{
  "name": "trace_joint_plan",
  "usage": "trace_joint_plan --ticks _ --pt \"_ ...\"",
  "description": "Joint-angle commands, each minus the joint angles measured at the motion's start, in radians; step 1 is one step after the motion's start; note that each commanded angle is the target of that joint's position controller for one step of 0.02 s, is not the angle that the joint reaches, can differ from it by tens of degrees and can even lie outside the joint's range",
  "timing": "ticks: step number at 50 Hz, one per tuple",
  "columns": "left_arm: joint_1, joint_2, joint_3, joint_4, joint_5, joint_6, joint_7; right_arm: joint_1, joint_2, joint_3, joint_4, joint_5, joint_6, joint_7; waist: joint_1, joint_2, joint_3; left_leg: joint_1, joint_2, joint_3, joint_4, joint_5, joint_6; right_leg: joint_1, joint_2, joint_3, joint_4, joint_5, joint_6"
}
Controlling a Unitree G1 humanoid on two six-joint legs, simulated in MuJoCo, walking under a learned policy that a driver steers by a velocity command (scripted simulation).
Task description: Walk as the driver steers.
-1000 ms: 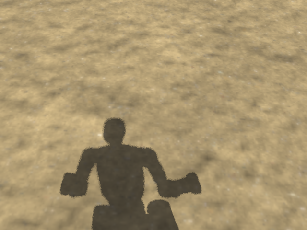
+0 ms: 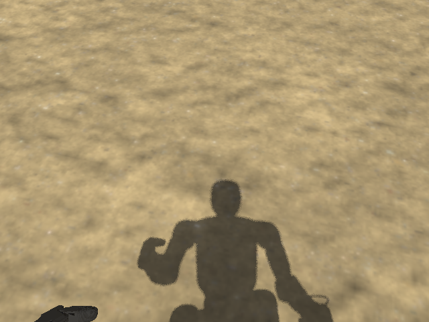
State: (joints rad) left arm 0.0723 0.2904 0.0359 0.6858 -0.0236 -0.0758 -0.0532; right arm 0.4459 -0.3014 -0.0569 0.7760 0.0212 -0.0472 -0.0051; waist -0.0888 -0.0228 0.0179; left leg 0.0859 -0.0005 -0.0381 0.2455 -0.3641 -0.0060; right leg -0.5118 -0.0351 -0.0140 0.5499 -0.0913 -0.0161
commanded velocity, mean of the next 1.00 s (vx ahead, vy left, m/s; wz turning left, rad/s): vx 0.29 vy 0.00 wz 0.01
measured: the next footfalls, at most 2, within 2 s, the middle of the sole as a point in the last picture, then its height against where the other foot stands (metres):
right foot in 0.04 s outside the picture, level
left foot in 0.54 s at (175, 320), level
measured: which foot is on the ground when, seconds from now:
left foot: down 0.00-0.06, up 0.08-0.52, down 0.54-1.00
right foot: up 0.00-0.02, down 0.04-0.56, up 0.58-0.88, down 0.90-1.00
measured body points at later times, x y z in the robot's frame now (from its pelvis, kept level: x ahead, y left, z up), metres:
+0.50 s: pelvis +0.26 -0.02 +0.00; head +0.30 -0.02 +0.45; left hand +0.26 +0.26 -0.12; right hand +0.49 -0.24 -0.08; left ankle +0.45 +0.11 -0.70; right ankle +0.13 -0.12 -0.73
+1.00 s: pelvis +0.40 -0.01 +0.00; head +0.41 -0.03 +0.45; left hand +0.51 +0.25 -0.11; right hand +0.53 -0.26 -0.13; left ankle +0.45 +0.10 -0.73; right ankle +0.42 -0.15 -0.73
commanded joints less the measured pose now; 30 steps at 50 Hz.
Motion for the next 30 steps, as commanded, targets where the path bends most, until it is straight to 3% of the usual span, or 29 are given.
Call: trace_joint_plan --ticks 1,2,3,4,5,6,7,9,12,16,20,23,25,26,27,28,29,30 --pt "0.111 0.153 0.056 -0.034 0.002 -0.017 0.013 -0.046 -0.166 -0.040 -0.052 -0.003 -0.003 -0.005 0.142 0.119 -0.036 -0.132 0.200 -0.074 0.179 0.621 0.140 0.270 0.051 -0.043 -0.047 -0.030 -0.066" --pt "0.280 0.198 0.074 0.001 0.003 -0.016 0.023 -0.035 -0.127 -0.022 -0.062 -0.017 -0.002 -0.008 0.215 0.074 -0.172 -0.267 0.149 -0.029 0.431 0.575 0.102 0.538 -0.028 0.039 -0.021 -0.042 -0.108" --pt "0.387 0.312 0.097 0.016 0.030 -0.011 0.026 0.057 -0.024 0.009 -0.101 -0.014 -0.015 -0.009 0.190 -0.219 -0.325 -0.629 -0.018 0.031 0.850 0.150 0.013 0.862 -0.295 0.528 -0.125 -0.310 -0.260" --pt "0.388 0.232 0.073 0.018 0.019 -0.017 0.018 0.024 -0.071 0.002 -0.092 0.001 -0.036 -0.009 0.201 -0.243 -0.338 -0.751 -0.050 -0.112 0.996 -0.192 0.013 0.847 -0.342 0.794 -0.301 -0.476 -0.284" --pt "0.310 0.181 0.054 0.017 0.016 -0.016 0.021 -0.056 -0.140 -0.019 -0.106 0.030 -0.044 0.001 0.184 -0.169 -0.183 -0.843 0.015 -0.104 1.057 -0.132 0.028 0.735 -0.330 0.663 -0.310 -0.501 -0.244" --pt "0.252 0.159 0.047 0.006 0.017 -0.013 0.023 -0.112 -0.141 -0.016 -0.116 0.027 -0.048 0.003 0.160 -0.088 -0.097 -0.834 0.067 -0.066 1.031 -0.049 0.041 0.613 -0.294 0.536 -0.311 -0.402 -0.222" --pt "0.208 0.136 0.041 0.004 0.024 -0.012 0.023 -0.146 -0.126 -0.015 -0.117 0.008 -0.050 0.003 0.137 -0.038 -0.041 -0.814 0.099 -0.052 0.974 0.022 0.042 0.509 -0.250 0.444 -0.330 -0.297 -0.213" --pt "0.161 0.109 0.033 -0.003 0.037 -0.020 0.023 -0.117 -0.098 -0.016 -0.096 -0.002 -0.036 0.006 0.089 -0.072 -0.024 -0.718 0.135 -0.051 0.912 0.113 0.034 0.391 -0.190 0.327 -0.382 -0.159 -0.205" --pt "0.171 0.116 0.036 0.019 0.024 -0.039 0.026 -0.131 -0.070 -0.011 -0.095 -0.012 -0.015 0.001 0.071 -0.050 0.006 -0.734 0.142 -0.031 0.842 0.183 0.002 0.338 -0.173 0.228 -0.432 -0.027 -0.229" --pt "0.217 0.134 0.038 0.048 0.017 -0.031 0.039 -0.273 -0.043 0.001 -0.136 -0.019 -0.030 0.005 0.112 -0.026 0.049 -0.774 0.132 -0.009 0.576 0.384 -0.020 0.368 -0.137 0.125 -0.447 0.091 -0.206" --pt "0.302 0.164 0.043 0.087 0.007 -0.015 0.047 -0.417 -0.019 0.014 -0.173 -0.009 -0.049 0.029 0.172 -0.015 0.073 -0.722 0.091 0.029 0.365 0.498 -0.012 0.419 -0.148 0.090 -0.439 0.098 -0.192" --pt "0.331 0.163 0.043 0.115 0.009 0.010 0.055 -0.463 -0.028 0.010 -0.195 -0.015 -0.062 0.051 0.169 -0.024 0.072 -0.697 0.053 0.030 0.269 0.478 0.019 0.512 -0.169 0.081 -0.344 0.300 -0.166" --pt "0.316 0.177 0.047 0.119 0.012 0.022 0.062 -0.411 -0.059 -0.003 -0.183 -0.022 -0.066 0.059 0.128 -0.057 0.015 -0.610 0.022 0.030 0.244 0.431 0.049 0.564 -0.176 0.089 -0.251 0.446 -0.135" --pt "0.291 0.187 0.049 0.113 0.011 0.026 0.066 -0.334 -0.083 -0.015 -0.160 -0.028 -0.067 0.056 0.083 -0.069 -0.036 -0.511 -0.006 0.044 0.231 0.420 0.068 0.574 -0.160 0.084 -0.162 0.567 -0.116" --pt "0.270 0.178 0.044 0.106 0.012 0.031 0.067 -0.216 -0.116 -0.030 -0.124 -0.035 -0.069 0.048 0.016 -0.046 -0.114 -0.340 -0.013 0.063 0.178 0.524 0.095 0.546 -0.109 0.052 -0.002 0.612 -0.080" --pt "0.285 0.130 0.025 0.081 0.034 0.028 0.069 -0.101 -0.177 -0.040 -0.103 -0.052 -0.066 0.035 -0.015 0.043 -0.261 -0.050 0.133 -0.061 0.261 0.902 0.147 0.384 -0.050 0.030 0.242 0.357 -0.035" --pt "0.484 0.007 -0.015 0.096 0.046 0.021 0.055 -0.093 -0.217 -0.039 -0.103 -0.065 -0.054 0.030 0.079 0.300 -0.419 0.314 0.430 -0.420 0.321 1.199 0.356 0.032 0.105 0.039 0.631 -0.521 0.039" --pt "0.495 0.102 0.004 0.143 0.017 0.020 0.051 -0.048 -0.141 -0.029 -0.102 -0.041 -0.041 0.034 0.018 0.205 -0.532 0.315 0.423 -0.509 0.273 1.041 0.379 -0.011 0.109 0.193 0.748 -0.621 0.045"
